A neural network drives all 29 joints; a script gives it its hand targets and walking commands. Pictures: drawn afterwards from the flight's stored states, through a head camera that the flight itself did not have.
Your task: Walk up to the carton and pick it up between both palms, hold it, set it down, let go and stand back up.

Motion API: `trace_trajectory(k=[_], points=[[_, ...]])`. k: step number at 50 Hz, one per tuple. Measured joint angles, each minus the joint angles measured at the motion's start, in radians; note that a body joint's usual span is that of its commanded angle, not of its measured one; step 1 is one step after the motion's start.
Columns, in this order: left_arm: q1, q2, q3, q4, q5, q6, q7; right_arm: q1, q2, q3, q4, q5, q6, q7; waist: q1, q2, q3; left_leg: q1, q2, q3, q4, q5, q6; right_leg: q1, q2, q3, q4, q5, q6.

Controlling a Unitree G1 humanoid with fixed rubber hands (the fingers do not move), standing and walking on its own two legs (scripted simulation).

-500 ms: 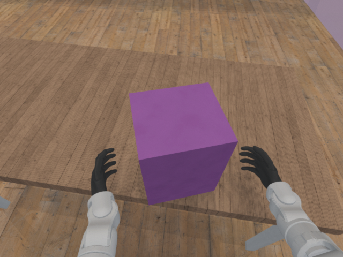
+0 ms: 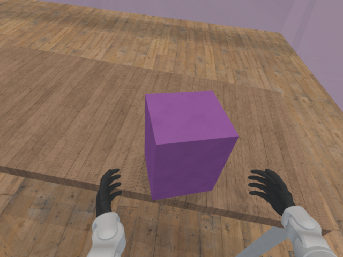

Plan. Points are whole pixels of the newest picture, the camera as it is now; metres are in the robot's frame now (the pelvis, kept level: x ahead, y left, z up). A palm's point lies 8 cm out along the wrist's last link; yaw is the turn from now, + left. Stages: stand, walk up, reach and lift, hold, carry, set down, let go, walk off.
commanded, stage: set down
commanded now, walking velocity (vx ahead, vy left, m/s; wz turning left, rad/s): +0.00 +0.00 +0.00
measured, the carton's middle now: (181, 146) +0.42 +0.02 +0.01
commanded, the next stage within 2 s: none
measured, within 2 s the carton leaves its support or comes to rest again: neither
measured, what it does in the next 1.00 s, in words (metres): stands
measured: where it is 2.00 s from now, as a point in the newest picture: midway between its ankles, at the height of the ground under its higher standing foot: outside the picture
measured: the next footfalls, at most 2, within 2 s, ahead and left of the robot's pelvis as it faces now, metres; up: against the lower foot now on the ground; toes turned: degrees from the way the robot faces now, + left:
none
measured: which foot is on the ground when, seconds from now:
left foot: down 0.00-1.00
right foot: down 0.00-1.00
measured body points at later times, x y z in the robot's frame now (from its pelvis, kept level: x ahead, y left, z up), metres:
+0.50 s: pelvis +0.05 +0.01 +0.00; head +0.07 +0.03 +0.45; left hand +0.26 +0.17 -0.01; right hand +0.29 -0.24 -0.02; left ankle +0.05 +0.16 -0.74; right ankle +0.05 -0.08 -0.74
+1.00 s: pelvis +0.03 +0.01 +0.00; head +0.05 +0.04 +0.45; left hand +0.22 +0.20 -0.03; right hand +0.23 -0.24 -0.05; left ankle +0.05 +0.16 -0.74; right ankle +0.05 -0.08 -0.74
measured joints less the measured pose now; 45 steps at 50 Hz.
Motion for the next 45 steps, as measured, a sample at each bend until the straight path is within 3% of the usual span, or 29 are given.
trace_trajectory(k=[5,13,22,33,45], points=[[0.009,0.0,-0.045,-0.105,0.0,-0.001,0.012,0.046,-0.001,-0.041,0.0,0.0,0.0,0.027,-0.016,0.013,0.003,0.0,-0.004,-0.002,0.01,0.0,-0.002,0.006,-0.003,0.0,0.0,0.001,0.0],[0.052,0.0,-0.054,-0.11,0.0,0.011,0.009,0.179,-0.007,-0.043,-0.038,0.0,-0.007,0.028,-0.031,0.03,0.002,0.0,-0.004,-0.006,0.015,-0.001,0.014,0.009,-0.002,0.0,0.0,-0.008,0.016],[0.128,0.0,-0.054,-0.111,0.0,-0.039,-0.01,0.241,-0.007,-0.033,-0.173,0.0,-0.067,-0.004,-0.031,0.028,0.013,0.0,-0.004,-0.006,0.015,-0.027,-0.002,0.009,-0.002,0.0,0.0,-0.037,0.018],[0.234,0.002,-0.054,-0.11,0.0,-0.083,-0.063,0.308,-0.009,0.047,-0.176,0.009,-0.107,-0.058,-0.031,0.02,0.013,0.0,-0.011,-0.006,0.015,-0.034,-0.001,0.011,-0.01,0.0,0.0,-0.044,0.025],[0.235,0.07,-0.054,-0.108,-0.001,-0.068,-0.066,0.334,0.006,-0.007,-0.176,-0.023,-0.066,-0.067,-0.031,0.02,0.013,0.0,-0.015,-0.005,0.015,-0.015,0.011,0.011,-0.013,0.0,0.0,-0.025,0.026]])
